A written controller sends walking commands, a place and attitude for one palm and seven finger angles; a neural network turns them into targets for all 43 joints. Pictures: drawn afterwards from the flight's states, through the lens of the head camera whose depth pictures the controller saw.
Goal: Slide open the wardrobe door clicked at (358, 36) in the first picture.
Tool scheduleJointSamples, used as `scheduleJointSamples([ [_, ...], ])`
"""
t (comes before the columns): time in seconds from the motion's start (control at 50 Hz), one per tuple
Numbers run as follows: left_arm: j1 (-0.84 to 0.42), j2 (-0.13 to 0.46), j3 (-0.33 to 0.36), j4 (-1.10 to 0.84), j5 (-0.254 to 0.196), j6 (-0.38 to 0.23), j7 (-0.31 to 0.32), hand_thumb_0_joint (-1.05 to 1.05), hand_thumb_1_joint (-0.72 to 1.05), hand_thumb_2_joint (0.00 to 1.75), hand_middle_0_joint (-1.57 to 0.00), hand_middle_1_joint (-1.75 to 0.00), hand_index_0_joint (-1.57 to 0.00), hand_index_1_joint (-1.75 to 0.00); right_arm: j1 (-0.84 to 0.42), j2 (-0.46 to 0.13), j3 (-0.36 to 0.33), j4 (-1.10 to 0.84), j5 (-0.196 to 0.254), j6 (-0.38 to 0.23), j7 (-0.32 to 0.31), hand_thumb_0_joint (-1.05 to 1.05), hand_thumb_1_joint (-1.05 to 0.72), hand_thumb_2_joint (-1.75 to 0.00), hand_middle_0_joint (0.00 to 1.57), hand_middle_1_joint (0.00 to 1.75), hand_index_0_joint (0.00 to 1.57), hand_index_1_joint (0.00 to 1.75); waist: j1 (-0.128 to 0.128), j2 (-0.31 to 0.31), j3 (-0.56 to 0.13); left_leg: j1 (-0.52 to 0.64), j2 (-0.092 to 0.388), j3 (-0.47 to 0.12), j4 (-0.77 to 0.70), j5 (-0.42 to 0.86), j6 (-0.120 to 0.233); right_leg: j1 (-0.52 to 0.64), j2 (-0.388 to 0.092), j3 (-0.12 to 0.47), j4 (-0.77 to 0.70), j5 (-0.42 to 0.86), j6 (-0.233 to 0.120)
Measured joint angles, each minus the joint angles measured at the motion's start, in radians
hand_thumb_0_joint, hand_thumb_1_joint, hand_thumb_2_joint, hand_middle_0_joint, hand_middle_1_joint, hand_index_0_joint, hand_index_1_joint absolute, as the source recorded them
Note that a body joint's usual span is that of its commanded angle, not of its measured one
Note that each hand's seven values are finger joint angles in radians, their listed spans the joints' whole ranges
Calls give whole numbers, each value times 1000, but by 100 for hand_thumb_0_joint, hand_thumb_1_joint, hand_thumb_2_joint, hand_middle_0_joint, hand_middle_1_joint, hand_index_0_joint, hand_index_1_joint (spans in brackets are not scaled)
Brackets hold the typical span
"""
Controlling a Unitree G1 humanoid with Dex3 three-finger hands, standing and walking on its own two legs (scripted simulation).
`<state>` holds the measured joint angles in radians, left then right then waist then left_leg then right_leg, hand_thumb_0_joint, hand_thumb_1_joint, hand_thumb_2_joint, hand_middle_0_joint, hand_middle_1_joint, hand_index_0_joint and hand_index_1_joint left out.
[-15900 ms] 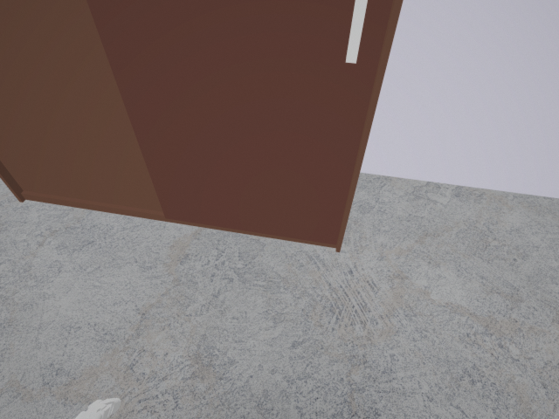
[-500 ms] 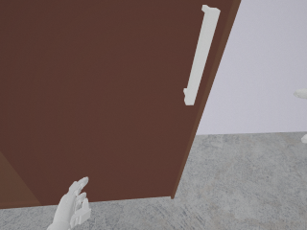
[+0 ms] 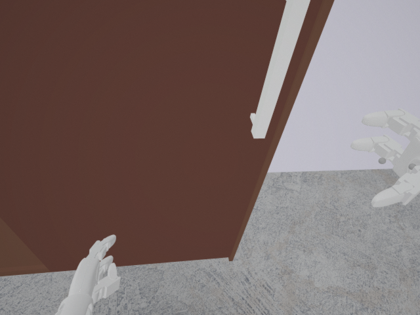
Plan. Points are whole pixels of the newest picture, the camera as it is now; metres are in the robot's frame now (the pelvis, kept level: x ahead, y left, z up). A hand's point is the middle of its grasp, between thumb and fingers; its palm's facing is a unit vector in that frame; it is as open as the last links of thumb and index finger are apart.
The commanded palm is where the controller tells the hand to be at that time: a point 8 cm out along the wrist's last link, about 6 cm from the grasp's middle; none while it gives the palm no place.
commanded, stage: move the hooked fingers beside the handle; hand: right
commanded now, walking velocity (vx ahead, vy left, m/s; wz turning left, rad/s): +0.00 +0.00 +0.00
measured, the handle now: (270, 73) +0.50 -0.10 +0.25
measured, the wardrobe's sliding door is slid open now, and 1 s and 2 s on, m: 0.00 0.00 0.00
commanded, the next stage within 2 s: none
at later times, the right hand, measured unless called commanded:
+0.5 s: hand (367, 124) +0.34 -0.22 +0.26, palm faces -0.07 +1.00 -0.07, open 14.0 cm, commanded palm +0.33 -0.27 +0.25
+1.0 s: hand (329, 107) +0.41 -0.19 +0.24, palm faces -0.06 +1.00 -0.05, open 14.0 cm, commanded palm +0.39 -0.24 +0.25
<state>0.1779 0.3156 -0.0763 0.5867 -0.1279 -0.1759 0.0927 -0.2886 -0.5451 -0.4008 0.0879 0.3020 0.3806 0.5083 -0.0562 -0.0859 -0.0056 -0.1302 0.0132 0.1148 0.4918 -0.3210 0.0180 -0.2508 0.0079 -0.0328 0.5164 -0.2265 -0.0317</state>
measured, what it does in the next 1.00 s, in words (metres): stands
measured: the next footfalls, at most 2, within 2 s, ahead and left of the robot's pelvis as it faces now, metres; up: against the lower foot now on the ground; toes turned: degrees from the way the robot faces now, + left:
none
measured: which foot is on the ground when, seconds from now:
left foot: down 0.00-1.00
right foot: down 0.00-1.00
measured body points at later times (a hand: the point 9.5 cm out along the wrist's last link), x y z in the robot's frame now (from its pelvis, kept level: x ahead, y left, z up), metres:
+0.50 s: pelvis +0.00 -0.01 +0.00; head -0.03 +0.00 +0.45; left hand +0.19 +0.21 -0.06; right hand +0.34 -0.27 +0.26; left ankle -0.03 +0.10 -0.74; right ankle +0.03 -0.10 -0.74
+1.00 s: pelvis +0.00 +0.00 +0.00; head -0.02 +0.02 +0.45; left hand +0.14 +0.25 -0.09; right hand +0.41 -0.24 +0.25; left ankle -0.03 +0.10 -0.74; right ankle +0.03 -0.10 -0.74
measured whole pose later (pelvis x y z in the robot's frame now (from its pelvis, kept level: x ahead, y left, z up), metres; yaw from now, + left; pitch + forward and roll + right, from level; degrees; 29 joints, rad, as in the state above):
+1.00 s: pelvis +0.00 +0.00 +0.00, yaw +2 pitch -1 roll +0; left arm 0.25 0.29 -0.06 0.64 -0.11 -0.11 0.10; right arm -0.68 -0.47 -0.28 0.50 0.23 0.32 0.28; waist 0.03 -0.05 -0.03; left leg -0.13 0.01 0.08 0.45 -0.29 0.02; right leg -0.23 0.00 -0.06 0.45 -0.20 -0.04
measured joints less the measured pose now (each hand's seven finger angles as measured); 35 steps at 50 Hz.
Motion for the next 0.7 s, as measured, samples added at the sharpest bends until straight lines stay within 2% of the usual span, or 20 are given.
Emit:
scheduleJointSamples([
  [0.06,-5,-22,-11,12,15,-7,1,2,90,89,-20,-29,-20,-30,35,45,7,-102,40,-67,-5,-1,50,-30,30,120,30,120,14,17,-5,12,1,-10,-9,1,-2,17,1,-9,-11,-2,-2],
  [0.12,2,-53,-20,19,23,-11,-5,2,90,89,-20,-29,-20,-30,5,42,-28,-98,60,-102,-40,-1,50,-30,31,120,31,120,25,35,-29,25,-1,-20,-18,-1,-1,33,-2,-18,-20,-8,0],
  [0.2,8,-60,-23,10,16,12,-16,2,90,89,-20,-30,-20,-30,-79,-15,-73,32,22,-27,-96,-1,50,-30,31,120,31,120,32,31,-47,24,-2,-25,-24,2,-3,33,-3,-24,-23,-9,0],
  [0.24,12,-48,-17,1,8,24,-21,2,90,89,-20,-30,-20,-30,-98,-33,-58,83,-4,20,-103,-1,50,-30,31,120,31,120,30,19,-43,17,1,-22,-25,5,-5,25,0,-21,-24,-4,-3],
  [0.28,17,-33,-9,-5,3,33,-20,2,90,89,-20,-30,-20,-30,-92,-24,-20,85,-22,50,-96,-1,50,-30,31,120,30,120,25,9,-34,9,5,-19,-23,8,-9,15,5,-19,-24,1,-8],
  [0.32,18,-22,-3,-2,4,34,-13,2,90,89,-20,-30,-20,-30,-73,10,23,47,-21,45,-84,-1,50,-30,30,120,30,120,19,5,-21,5,10,-14,-19,9,-12,10,10,-15,-21,4,-12],
  [0.38,12,-24,-5,18,14,27,-1,2,90,89,-20,-30,-20,-30,-54,76,69,-27,3,-9,-79,-1,50,-30,30,120,30,120,15,15,-8,9,15,-12,-17,9,-15,14,15,-13,-22,6,-16],
  [0.44,2,-45,-16,40,27,18,1,2,90,89,-20,-29,-20,-30,-76,111,75,-47,21,-66,-108,-1,50,-30,31,120,30,120,20,36,-13,19,14,-16,-20,9,-13,27,14,-16,-28,7,-14],
  [0.5,-3,-63,-22,44,27,23,1,2,90,89,-20,-29,-20,-30,-152,96,59,28,0,-65,-160,-1,50,-30,31,120,31,120,29,49,-25,24,9,-21,-25,12,-10,35,9,-20,-35,8,-10],
  [0.56,-4,-63,-21,34,19,38,-2,2,90,89,-20,-30,-20,-30,-238,60,58,154,-37,-10,-197,-1,50,-30,31,120,31,120,39,42,-29,20,7,-22,-31,19,-9,32,7,-21,-40,14,-8],
  [0.62,4,-51,-13,25,14,52,-3,2,90,89,-20,-30,-20,-30,-279,35,81,243,-57,30,-193,-1,50,-30,31,120,30,120,48,29,-26,6,8,-20,-33,25,-10,18,8,-20,-45,23,-11],
  [0.7,25,-36,-3,28,17,57,1,2,90,89,-20,-30,-20,-30,-264,61,105,244,-50,-7,-166,-1,50,-30,30,120,30,120,51,28,-16,0,8,-22,-34,28,-10,14,9,-21,-49,27,-12],
])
